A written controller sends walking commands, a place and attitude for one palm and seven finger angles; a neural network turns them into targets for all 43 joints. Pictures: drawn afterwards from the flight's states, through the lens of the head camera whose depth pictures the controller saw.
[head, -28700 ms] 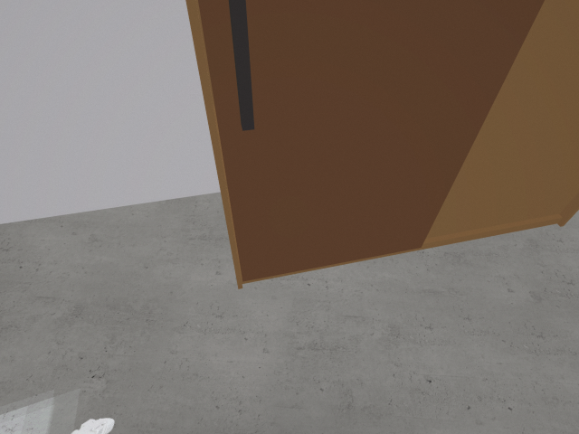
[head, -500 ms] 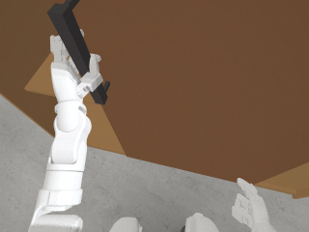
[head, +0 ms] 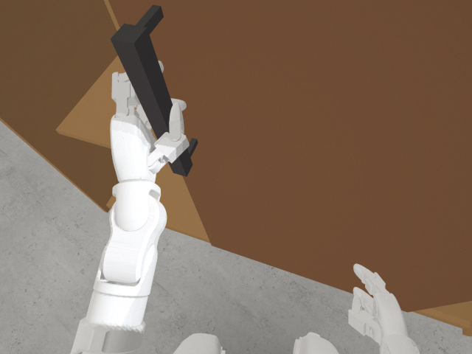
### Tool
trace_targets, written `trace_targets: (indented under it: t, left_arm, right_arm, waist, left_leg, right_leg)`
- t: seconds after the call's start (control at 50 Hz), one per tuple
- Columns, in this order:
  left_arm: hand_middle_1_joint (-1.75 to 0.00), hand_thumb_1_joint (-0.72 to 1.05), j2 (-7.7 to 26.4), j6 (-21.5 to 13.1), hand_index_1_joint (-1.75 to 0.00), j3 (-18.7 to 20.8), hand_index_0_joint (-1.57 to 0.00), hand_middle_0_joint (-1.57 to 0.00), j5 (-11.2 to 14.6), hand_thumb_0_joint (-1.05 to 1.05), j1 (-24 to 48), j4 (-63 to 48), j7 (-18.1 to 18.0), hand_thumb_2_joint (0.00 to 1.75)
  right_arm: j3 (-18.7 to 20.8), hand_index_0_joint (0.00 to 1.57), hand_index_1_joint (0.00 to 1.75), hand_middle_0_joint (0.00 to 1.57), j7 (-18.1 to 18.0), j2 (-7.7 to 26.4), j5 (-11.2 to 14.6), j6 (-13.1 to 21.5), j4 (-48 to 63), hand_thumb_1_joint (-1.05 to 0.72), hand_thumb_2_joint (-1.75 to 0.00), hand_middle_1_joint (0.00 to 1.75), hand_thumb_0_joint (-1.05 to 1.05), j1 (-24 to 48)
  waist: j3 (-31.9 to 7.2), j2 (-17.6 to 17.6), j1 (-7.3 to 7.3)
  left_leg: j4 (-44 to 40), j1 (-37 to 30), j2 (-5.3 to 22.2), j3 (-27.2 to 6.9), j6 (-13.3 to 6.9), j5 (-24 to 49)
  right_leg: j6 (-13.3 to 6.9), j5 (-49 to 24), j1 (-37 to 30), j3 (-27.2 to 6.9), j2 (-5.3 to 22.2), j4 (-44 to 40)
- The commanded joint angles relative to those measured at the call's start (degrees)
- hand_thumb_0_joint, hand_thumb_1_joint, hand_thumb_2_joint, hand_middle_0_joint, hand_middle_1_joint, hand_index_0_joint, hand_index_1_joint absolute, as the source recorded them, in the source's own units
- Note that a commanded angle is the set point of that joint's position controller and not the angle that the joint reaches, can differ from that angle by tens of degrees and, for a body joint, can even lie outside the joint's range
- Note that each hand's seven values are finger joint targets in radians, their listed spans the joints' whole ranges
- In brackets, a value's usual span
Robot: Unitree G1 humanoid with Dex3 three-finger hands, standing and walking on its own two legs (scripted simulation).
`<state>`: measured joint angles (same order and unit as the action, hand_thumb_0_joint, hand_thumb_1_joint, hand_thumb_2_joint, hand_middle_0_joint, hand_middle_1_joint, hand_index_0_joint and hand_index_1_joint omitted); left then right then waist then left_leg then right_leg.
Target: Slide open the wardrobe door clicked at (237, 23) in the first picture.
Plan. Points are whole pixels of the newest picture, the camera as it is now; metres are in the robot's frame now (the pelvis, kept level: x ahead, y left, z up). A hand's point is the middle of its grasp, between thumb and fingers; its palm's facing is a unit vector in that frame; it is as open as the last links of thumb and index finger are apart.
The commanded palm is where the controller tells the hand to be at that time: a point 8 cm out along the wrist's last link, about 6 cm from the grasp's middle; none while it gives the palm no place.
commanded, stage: stop walking and hold the door there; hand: left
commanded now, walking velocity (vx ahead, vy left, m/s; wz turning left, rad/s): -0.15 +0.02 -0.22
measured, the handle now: (171, 107) +0.40 +0.19 +0.15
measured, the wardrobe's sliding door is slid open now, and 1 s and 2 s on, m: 0.53 0.53 0.53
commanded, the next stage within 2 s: loosen the grip on the handle in 1.64 s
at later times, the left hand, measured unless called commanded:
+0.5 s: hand (171, 134) +0.35 +0.17 +0.16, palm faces +0.17 -0.97 -0.20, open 6.8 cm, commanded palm +0.32 +0.20 +0.14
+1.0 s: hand (172, 135) +0.35 +0.17 +0.16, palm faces +0.13 -0.98 -0.15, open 6.6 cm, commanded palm +0.33 +0.19 +0.14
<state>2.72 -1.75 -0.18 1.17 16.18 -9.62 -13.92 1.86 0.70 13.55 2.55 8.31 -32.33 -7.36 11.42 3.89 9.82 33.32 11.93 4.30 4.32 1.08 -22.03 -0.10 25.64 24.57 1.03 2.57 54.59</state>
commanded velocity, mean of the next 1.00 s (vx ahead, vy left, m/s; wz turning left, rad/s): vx -0.02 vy -0.03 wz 0.00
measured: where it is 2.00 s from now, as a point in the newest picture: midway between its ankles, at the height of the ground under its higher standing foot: outside the picture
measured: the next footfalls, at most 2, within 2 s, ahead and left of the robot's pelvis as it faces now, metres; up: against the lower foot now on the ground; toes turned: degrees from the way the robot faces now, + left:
right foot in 0.16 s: +0.09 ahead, -0.11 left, +0.00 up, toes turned -11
left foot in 0.48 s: +0.12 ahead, +0.13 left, +0.00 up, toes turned -18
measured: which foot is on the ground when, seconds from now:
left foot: down 0.00-0.18, up 0.20-0.46, down 0.48-1.00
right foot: up 0.00-0.14, down 0.16-0.48, up 0.50-0.68, down 0.70-1.00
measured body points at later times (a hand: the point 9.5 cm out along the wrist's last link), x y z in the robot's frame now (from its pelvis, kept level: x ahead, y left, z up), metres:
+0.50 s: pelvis +0.02 +0.03 +0.00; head +0.01 +0.01 +0.44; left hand +0.34 +0.22 +0.17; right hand +0.16 -0.26 -0.08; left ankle +0.09 +0.16 -0.74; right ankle +0.05 -0.10 -0.73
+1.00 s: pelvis -0.02 +0.05 +0.00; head -0.04 +0.03 +0.45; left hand +0.34 +0.22 +0.17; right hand +0.05 -0.23 -0.11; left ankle +0.09 +0.16 -0.73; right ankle -0.03 -0.07 -0.73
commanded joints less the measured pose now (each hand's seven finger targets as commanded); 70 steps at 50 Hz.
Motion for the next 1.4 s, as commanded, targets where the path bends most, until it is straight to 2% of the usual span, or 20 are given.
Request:
trace_targets:
  t: [0.0,0.02,0.04,0.06,0.1,0.12,0.16,0.2,0.3,0.38,0.42,0.46,0.5,0.58,0.64,0.7,0.76,0.88,1.04,1.38]
  left_arm:
    - [-1.40,0.90,-11.6,-11.2,-1.40,-31.0,-0.45,-0.45,-0.9,0.00,20.9,-28.8,11.1,0.90]
    - [-1.40,0.90,39.3,-10.4,-1.40,26.0,-0.45,-0.45,-2.1,0.00,8.5,-1.6,5.3,0.90]
    - [-1.40,0.90,23.6,-9.1,-1.40,11.6,-0.45,-0.45,-1.1,0.00,5.7,-8.4,6.9,0.90]
    - [-1.40,0.90,15.8,-9.6,-1.40,4.5,-0.45,-0.45,-0.3,0.00,10.4,-16.4,8.6,0.90]
    - [-1.40,0.90,16.1,-9.8,-1.40,4.4,-0.45,-0.45,-0.3,0.00,7.2,-15.5,9.3,0.90]
    - [-1.40,0.90,19.4,-10.0,-1.40,7.8,-0.45,-0.45,-0.4,0.00,5.8,-14.9,9.2,0.90]
    - [-1.40,0.90,22.9,-9.6,-1.40,14.6,-0.45,-0.45,1.0,0.00,-5.6,-7.1,7.9,0.90]
    - [-1.40,0.90,22.0,-8.1,-1.40,13.8,-0.45,-0.45,1.3,0.00,-7.7,-7.5,7.1,0.90]
    - [-1.40,0.90,23.6,-8.9,-1.40,16.9,-0.45,-0.45,0.5,0.00,-6.5,-8.5,5.3,0.90]
    - [-1.40,0.90,22.2,-8.7,-1.40,14.3,-0.45,-0.45,0.3,0.00,-6.0,-9.6,5.6,0.90]
    - [-1.40,0.90,18.9,-9.0,-1.40,10.4,-0.45,-0.45,0.5,0.00,-5.5,-10.3,6.1,0.90]
    - [-1.40,0.90,15.1,-9.6,-1.40,5.3,-0.45,-0.45,0.5,0.00,-2.6,-10.9,7.1,0.90]
    - [-1.40,0.90,16.1,-9.0,-1.40,5.8,-0.45,-0.45,0.1,0.00,-1.7,-8.6,7.2,0.90]
    - [-1.40,0.90,16.2,-8.0,-1.40,5.1,-0.45,-0.45,0.3,0.00,0.9,-8.7,7.2,0.90]
    - [-1.40,0.90,16.8,-7.0,-1.40,5.7,-0.45,-0.45,0.3,0.00,2.3,-6.4,7.2,0.90]
    - [-1.40,0.90,21.2,-6.8,-1.40,9.6,-0.45,-0.45,0.6,0.00,3.6,-4.5,6.7,0.90]
    - [-1.40,0.90,22.3,-6.3,-1.40,10.8,-0.45,-0.45,1.6,0.00,5.3,0.1,6.4,0.90]
    - [-1.40,0.90,19.6,-6.9,-1.40,7.0,-0.45,-0.45,1.6,0.00,10.1,3.4,6.7,0.90]
    - [-1.40,0.90,15.7,-8.7,-1.40,3.5,-0.45,-0.45,0.7,0.00,12.2,3.3,6.9,0.90]
    - [-1.40,0.90,15.8,-8.5,-1.40,2.3,-0.45,-0.45,0.7,0.00,12.2,2.4,7.1,0.90]
  right_arm:
    - [-0.1,0.20,0.30,0.20,1.2,2.9,-0.4,5.0,10.9,-0.90,-0.90,0.30,0.00,2.9]
    - [3.8,0.20,0.30,0.20,-2.2,9.1,-1.5,1.5,1.5,-0.90,-0.90,0.30,0.00,-2.8]
    - [2.1,0.20,0.30,0.20,-1.8,6.0,-2.4,-0.7,5.9,-0.90,-0.90,0.30,0.00,-1.9]
    - [0.3,0.20,0.30,0.20,-1.0,4.3,-1.6,-1.1,7.0,-0.90,-0.90,0.30,0.00,1.6]
    - [-1.3,0.20,0.30,0.20,-0.6,3.1,-1.0,-1.5,7.4,-0.90,-0.90,0.30,0.00,3.0]
    - [-1.4,0.20,0.30,0.20,-0.9,3.0,-0.7,-1.9,7.9,-0.90,-0.90,0.30,0.00,4.1]
    - [-1.3,0.20,0.30,0.20,-2.8,1.5,-1.5,-1.9,8.7,-0.90,-0.90,0.30,0.00,4.5]
    - [-2.8,0.20,0.30,0.20,-3.5,1.5,-1.7,-3.2,7.5,-0.90,-0.90,0.30,0.00,3.2]
    - [-3.6,0.20,0.30,0.20,-5.4,1.2,-2.4,-5.8,6.5,-0.90,-0.90,0.30,0.00,6.1]
    - [-2.3,0.20,0.30,0.20,-6.2,2.8,-2.4,-6.3,6.3,-0.90,-0.90,0.30,0.00,4.8]
    - [-1.3,0.20,0.30,0.20,-6.2,4.2,-2.2,-6.0,7.2,-0.90,-0.90,0.30,0.00,4.0]
    - [-0.9,0.20,0.30,0.20,-5.2,6.2,-1.1,-5.2,9.1,-0.90,-0.90,0.30,0.00,4.5]
    - [-1.6,0.20,0.30,0.20,-5.1,4.4,-1.5,-5.1,8.0,-0.90,-0.90,0.30,0.00,4.2]
    - [-0.7,0.20,0.30,0.20,-4.1,5.8,-1.8,-3.5,6.8,-0.90,-0.90,0.30,0.00,1.7]
    - [-0.9,0.20,0.30,0.20,-3.9,6.4,-2.0,-2.8,6.0,-0.90,-0.90,0.30,0.00,0.8]
    - [-1.6,0.20,0.30,0.20,-4.4,5.0,-2.3,-2.7,5.2,-0.90,-0.90,0.30,0.00,0.7]
    - [-1.6,0.20,0.30,0.20,-5.4,4.4,-1.6,-2.5,3.8,-0.90,-0.90,0.30,0.00,0.8]
    - [-1.8,0.20,0.30,0.20,-6.5,5.4,-1.6,-2.9,2.1,-0.90,-0.90,0.30,0.00,1.7]
    - [-1.8,0.20,0.30,0.20,-6.4,5.6,-1.7,-2.2,3.0,-0.90,-0.90,0.30,0.00,1.6]
    - [-1.9,0.20,0.30,0.20,-6.2,5.3,-1.7,-2.7,2.7,-0.90,-0.90,0.30,0.00,2.1]
  waist:
    - [-30.6,6.5,-10.96]
    - [-31.3,8.8,-10.50]
    - [-30.5,6.6,-8.93]
    - [-29.7,11.8,-10.23]
    - [-27.9,13.9,-10.34]
    - [-28.1,7.2,-9.98]
    - [-27.3,-19.3,-7.15]
    - [-24.9,-16.6,-8.47]
    - [-28.3,-15.7,-9.01]
    - [-25.9,-12.0,-9.81]
    - [-24.0,-4.4,-9.46]
    - [-20.6,6.4,-8.28]
    - [-16.2,14.1,-9.43]
    - [-19.4,6.8,-9.73]
    - [-20.9,9.0,-9.96]
    - [-22.0,0.6,-10.95]
    - [-23.3,-9.7,-10.36]
    - [-19.2,-2.6,-10.83]
    - [-19.4,2.5,-10.20]
    - [-22.3,-2.2,-10.31]
  left_leg:
    - [-0.1,-31.0,13.7,-0.9,-7.3,72.2]
    - [-3.0,-34.7,15.2,1.7,-5.4,77.9]
    - [1.9,-32.8,14.6,-2.1,-5.6,85.5]
    - [5.1,-35.1,13.2,3.6,-3.4,84.7]
    - [9.7,-25.4,11.2,5.3,-1.3,74.0]
    - [14.7,-15.4,10.3,6.0,-0.7,59.7]
    - [36.4,12.3,-4.0,0.5,2.1,-13.7]
    - [34.5,16.3,-1.5,-7.3,1.7,-14.4]
    - [15.2,8.3,-4.3,0.4,1.5,-4.1]
    - [-0.6,-1.1,-4.3,1.0,0.7,8.2]
    - [-8.9,-6.2,2.4,-3.3,-1.2,20.0]
    - [-18.3,1.7,13.8,-13.8,-6.4,10.7]
    - [-23.0,8.0,16.0,-16.3,-9.1,4.5]
    - [-17.2,-0.7,14.5,-10.2,-7.5,14.5]
    - [-13.3,-1.5,12.3,-6.1,-5.0,16.6]
    - [-6.9,-0.5,6.3,-0.5,-1.0,15.5]
    - [-1.8,-2.1,1.9,0.1,-0.6,10.6]
    - [-8.9,-5.5,4.8,-2.8,-2.1,7.5]
    - [-15.3,-1.9,6.5,-4.8,-2.5,1.0]
    - [-11.1,-6.3,5.4,-2.3,-1.7,11.8]
  right_leg:
    - [0.8,-3.4,8.3,2.4,-1.1,-2.2]
    - [2.3,-3.6,10.3,4.6,-2.5,-3.9]
    - [1.6,-3.0,6.0,5.1,-3.7,-11.7]
    - [1.5,-8.7,3.5,8.0,-5.3,-20.1]
    - [1.0,-22.3,-8.2,9.1,-5.6,-28.4]
    - [-0.1,-40.2,-18.2,6.2,-2.2,-28.5]
    - [-12.4,-96.4,-30.8,-17.9,18.9,-24.2]
    - [-11.2,-83.3,-26.8,-17.6,20.5,-24.3]
    - [-7.6,-64.8,-21.8,-6.8,13.8,-26.0]
    - [-4.4,-42.3,-13.6,-5.6,10.3,-28.1]
    - [-0.8,-22.8,-8.0,-3.9,4.8,-25.5]
    - [1.7,-2.0,-7.7,-0.7,-2.5,-19.0]
    - [1.4,-0.6,-7.6,-0.3,-3.2,-8.8]
    - [1.4,-2.5,-8.5,0.8,-2.4,-14.1]
    - [0.8,-8.2,-13.7,2.3,-2.1,-26.1]
    - [-1.0,-22.9,-14.2,-3.2,4.2,-31.2]
    - [-2.5,-22.9,-10.2,-9.0,8.0,-33.6]
    - [-0.6,-3.8,-3.6,-4.2,3.6,-34.3]
    - [0.0,-5.6,-7.5,-1.5,0.5,-30.2]
    - [0.3,-14.0,-8.0,-2.2,2.0,-31.1]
